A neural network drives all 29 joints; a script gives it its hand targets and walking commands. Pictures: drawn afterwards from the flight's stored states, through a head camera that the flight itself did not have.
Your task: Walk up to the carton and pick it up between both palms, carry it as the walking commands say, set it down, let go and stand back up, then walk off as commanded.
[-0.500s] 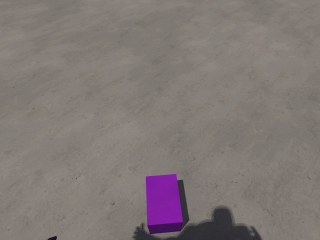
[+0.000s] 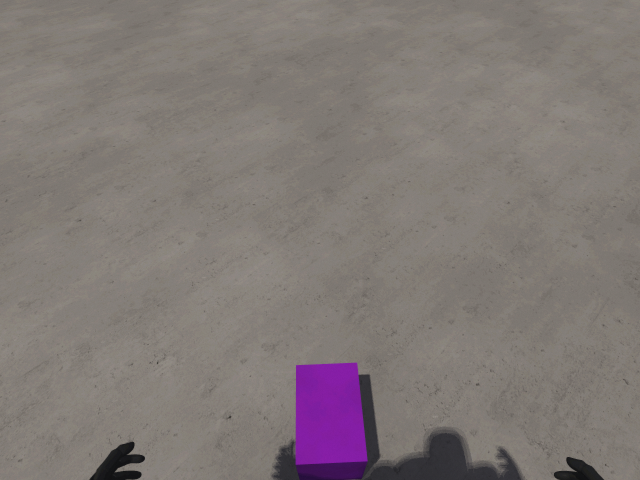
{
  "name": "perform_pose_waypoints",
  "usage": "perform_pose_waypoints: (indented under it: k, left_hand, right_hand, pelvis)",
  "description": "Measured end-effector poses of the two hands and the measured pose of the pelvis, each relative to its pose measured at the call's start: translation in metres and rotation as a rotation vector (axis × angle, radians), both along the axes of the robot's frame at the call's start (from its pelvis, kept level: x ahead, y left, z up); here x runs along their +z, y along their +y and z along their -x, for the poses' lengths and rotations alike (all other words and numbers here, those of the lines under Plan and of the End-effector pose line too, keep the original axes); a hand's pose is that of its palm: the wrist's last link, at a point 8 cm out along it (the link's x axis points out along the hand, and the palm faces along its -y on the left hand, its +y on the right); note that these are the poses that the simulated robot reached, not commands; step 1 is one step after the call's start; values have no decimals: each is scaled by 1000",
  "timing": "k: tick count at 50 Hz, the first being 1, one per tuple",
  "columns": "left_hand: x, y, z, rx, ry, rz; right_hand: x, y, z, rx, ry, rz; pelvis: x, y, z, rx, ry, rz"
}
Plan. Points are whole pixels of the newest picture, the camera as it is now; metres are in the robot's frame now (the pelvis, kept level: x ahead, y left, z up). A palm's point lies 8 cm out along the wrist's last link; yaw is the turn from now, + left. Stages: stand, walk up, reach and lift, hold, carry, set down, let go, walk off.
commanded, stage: walk up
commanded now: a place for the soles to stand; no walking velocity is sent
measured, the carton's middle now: (328, 422) +0.40 +0.02 -0.67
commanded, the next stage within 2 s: reach and lift in 1.10 s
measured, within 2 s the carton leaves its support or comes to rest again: neither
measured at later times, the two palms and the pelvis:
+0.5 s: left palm out of the picture +0.09 +0.31 -0.10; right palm out of the picture +0.08 -0.31 -0.10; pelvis -0.01 +0.00 +0.01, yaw +1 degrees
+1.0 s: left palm out of the picture +0.10 +0.31 -0.10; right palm out of the picture +0.12 -0.31 -0.09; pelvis +0.00 +0.00 +0.01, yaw +3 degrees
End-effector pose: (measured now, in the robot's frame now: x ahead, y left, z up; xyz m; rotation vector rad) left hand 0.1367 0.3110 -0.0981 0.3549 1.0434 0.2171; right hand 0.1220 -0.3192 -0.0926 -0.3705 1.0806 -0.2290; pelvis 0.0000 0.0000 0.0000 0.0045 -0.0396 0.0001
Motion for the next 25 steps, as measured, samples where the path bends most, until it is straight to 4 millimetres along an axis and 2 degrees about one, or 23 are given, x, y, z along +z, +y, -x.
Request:
perform_pose_waypoints:
  k: [6,13,21,25]
  left_hand:
    - [-2,0,20,16,29,7]
    - [-1,0,39,30,52,8]
    - [-2,-2,44,46,53,27]
    - [-4,-2,43,47,55,29]
  right_hand:
    - [0,5,2,15,-2,-13]
    - [-6,9,16,14,24,-31]
    - [-11,11,41,13,96,-30]
    - [-11,10,46,8,108,-25]
  pelvis:
    - [2,-1,7,0,-8,0]
    - [4,-1,12,6,-10,-1]
    - [5,-2,11,12,-6,1]
    - [5,-2,10,18,-2,2]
